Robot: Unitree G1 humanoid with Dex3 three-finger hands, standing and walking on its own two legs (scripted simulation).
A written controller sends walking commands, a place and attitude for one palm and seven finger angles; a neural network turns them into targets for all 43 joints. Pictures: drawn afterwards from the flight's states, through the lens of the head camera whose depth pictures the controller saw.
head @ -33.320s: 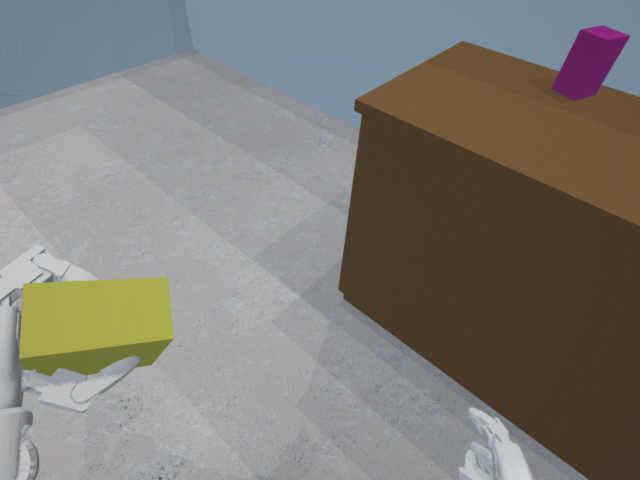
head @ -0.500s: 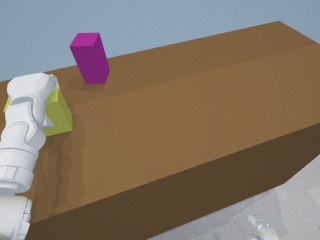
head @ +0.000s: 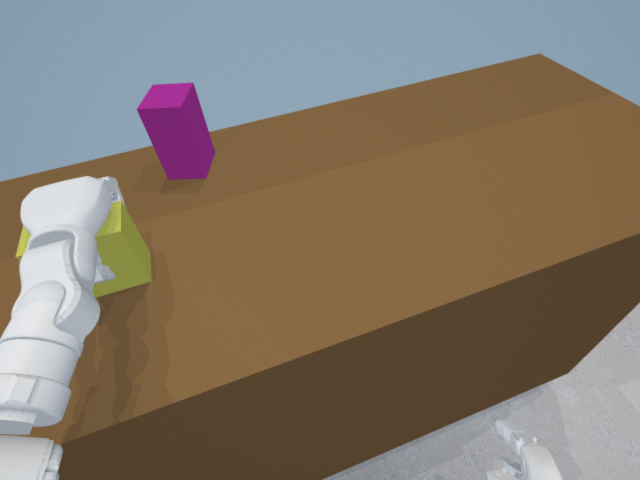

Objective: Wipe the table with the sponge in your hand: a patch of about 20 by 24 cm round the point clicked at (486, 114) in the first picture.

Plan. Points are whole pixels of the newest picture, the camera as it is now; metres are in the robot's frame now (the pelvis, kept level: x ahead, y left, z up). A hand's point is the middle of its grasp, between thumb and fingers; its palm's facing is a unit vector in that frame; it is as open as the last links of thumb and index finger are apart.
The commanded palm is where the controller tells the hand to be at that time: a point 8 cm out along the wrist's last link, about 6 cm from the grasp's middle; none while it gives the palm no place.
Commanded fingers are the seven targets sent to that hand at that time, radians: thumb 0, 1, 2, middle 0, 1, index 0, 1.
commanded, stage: wipe back along the middle lane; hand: left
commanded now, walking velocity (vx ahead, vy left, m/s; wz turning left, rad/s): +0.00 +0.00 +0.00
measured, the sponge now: (98, 262) +0.35 +0.34 +0.09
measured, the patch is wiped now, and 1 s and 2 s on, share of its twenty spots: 0.35 0.50 0.60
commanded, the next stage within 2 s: slide across to the third lane in 1.16 s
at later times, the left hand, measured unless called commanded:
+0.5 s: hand (94, 262) +0.32 +0.30 +0.13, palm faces +0.10 -0.02 -1.00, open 9.9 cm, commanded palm +0.27 +0.28 +0.14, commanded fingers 0.00 0.10 1.30 -1.20 -1.60 -1.20 -1.60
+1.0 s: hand (96, 296) +0.27 +0.28 +0.13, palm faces +0.19 -0.08 -0.98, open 9.9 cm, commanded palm +0.22 +0.25 +0.14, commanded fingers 0.00 0.10 1.30 -1.20 -1.60 -1.20 -1.60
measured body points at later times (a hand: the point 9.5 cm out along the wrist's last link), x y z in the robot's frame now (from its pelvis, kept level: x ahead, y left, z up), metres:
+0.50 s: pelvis +0.01 +0.01 +0.00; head +0.01 -0.03 +0.45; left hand +0.31 +0.30 +0.19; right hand +0.24 -0.20 -0.09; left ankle -0.04 +0.11 -0.74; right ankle +0.00 -0.12 -0.74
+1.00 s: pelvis +0.01 +0.01 +0.00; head +0.00 -0.03 +0.44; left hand +0.25 +0.28 +0.19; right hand +0.25 -0.19 -0.08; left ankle -0.04 +0.11 -0.74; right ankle +0.00 -0.12 -0.74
